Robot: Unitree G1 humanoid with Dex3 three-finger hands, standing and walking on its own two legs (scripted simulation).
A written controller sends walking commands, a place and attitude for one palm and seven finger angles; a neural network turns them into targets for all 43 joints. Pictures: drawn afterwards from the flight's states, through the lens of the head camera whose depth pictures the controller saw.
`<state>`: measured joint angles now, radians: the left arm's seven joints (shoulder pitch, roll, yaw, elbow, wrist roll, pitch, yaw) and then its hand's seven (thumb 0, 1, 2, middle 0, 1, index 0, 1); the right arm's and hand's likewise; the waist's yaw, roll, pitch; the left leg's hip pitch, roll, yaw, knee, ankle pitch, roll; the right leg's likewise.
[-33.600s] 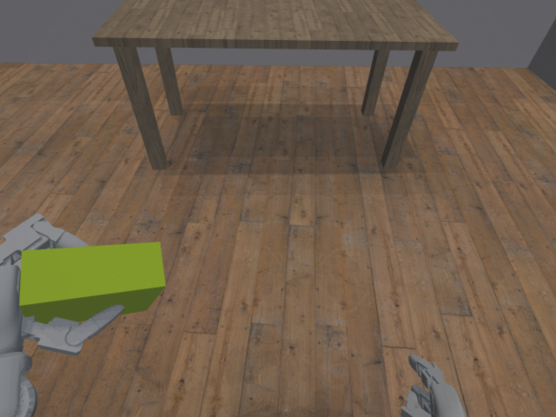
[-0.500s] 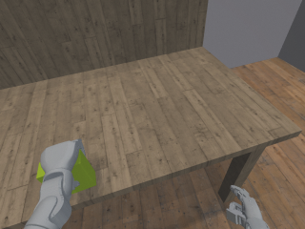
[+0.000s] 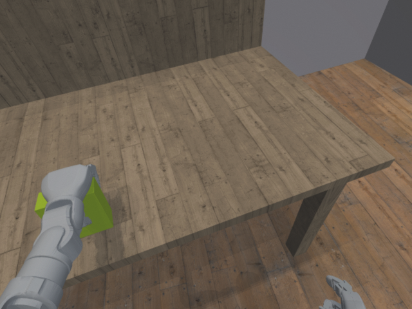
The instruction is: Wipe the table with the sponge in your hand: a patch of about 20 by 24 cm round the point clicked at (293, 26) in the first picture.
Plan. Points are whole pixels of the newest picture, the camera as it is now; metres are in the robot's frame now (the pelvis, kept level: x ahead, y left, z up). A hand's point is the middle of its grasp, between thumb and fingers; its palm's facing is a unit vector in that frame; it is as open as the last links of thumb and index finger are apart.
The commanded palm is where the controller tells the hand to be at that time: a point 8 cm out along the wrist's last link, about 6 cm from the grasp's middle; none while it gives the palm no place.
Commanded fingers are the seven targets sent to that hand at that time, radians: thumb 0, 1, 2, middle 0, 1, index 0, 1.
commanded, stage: wipe forward along the first lane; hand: left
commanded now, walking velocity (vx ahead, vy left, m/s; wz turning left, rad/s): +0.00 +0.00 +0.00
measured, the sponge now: (82, 216) +0.29 +0.32 -0.01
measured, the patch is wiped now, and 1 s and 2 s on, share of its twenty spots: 0.05 0.15 0.35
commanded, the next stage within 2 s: slide across to the middle lane in 1.02 s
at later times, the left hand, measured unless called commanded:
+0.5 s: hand (78, 179) +0.36 +0.34 +0.04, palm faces -0.13 +0.01 -0.99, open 9.5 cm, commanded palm +0.35 +0.34 +0.07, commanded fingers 0.00 0.10 1.30 -1.20 -1.60 -1.20 -1.60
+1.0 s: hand (75, 163) +0.41 +0.37 +0.04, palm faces -0.12 +0.01 -0.99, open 9.5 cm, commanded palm +0.39 +0.36 +0.07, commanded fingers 0.00 0.10 1.30 -1.20 -1.60 -1.20 -1.60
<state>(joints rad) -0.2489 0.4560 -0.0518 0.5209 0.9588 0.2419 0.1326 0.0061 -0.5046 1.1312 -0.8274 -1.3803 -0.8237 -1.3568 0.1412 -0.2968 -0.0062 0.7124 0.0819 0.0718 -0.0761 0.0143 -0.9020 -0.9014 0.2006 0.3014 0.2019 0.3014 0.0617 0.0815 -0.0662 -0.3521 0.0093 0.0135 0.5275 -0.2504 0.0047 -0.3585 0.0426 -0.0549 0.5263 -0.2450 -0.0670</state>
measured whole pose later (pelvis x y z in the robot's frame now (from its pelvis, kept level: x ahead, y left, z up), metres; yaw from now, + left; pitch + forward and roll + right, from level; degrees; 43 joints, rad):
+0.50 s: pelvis -0.01 +0.00 -0.01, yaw +0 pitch +9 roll +0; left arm -0.53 0.56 0.02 0.90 0.99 0.12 0.18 0.02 -0.53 1.16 -0.83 -1.39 -0.82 -1.37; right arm 0.21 -0.30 -0.01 0.73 0.09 0.08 -0.07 0.01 -0.90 -0.90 0.20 0.30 0.20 0.30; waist 0.00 0.07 -0.09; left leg -0.52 0.02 0.00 0.62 -0.27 0.01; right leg -0.51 0.05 -0.06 0.59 -0.24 -0.07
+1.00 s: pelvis +0.00 +0.03 -0.01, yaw +0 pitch +12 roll -2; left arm -0.70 0.59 0.00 1.06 1.03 0.10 0.21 0.02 -0.54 1.17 -0.84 -1.38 -0.84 -1.37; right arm 0.25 -0.29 -0.01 0.74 0.08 0.09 -0.04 0.01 -0.90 -0.90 0.20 0.30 0.20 0.30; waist -0.03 0.05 -0.12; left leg -0.58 -0.01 0.01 0.64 -0.28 0.04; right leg -0.55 0.03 -0.05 0.58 -0.24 -0.02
